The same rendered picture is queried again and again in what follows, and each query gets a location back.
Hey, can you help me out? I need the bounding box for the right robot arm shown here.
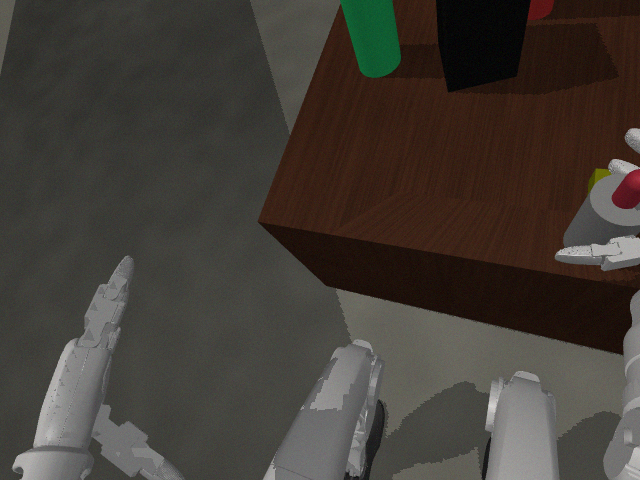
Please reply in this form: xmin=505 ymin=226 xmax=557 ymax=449
xmin=603 ymin=290 xmax=640 ymax=480

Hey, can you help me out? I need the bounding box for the left robot hand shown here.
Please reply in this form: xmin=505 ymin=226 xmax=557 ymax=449
xmin=33 ymin=255 xmax=185 ymax=480

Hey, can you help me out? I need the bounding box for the right robot hand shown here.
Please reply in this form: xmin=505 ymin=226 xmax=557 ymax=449
xmin=555 ymin=128 xmax=640 ymax=271

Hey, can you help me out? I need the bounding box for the left robot foot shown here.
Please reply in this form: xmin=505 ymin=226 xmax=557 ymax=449
xmin=344 ymin=400 xmax=385 ymax=480

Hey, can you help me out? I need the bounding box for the left robot arm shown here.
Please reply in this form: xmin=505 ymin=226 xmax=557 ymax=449
xmin=12 ymin=446 xmax=94 ymax=480

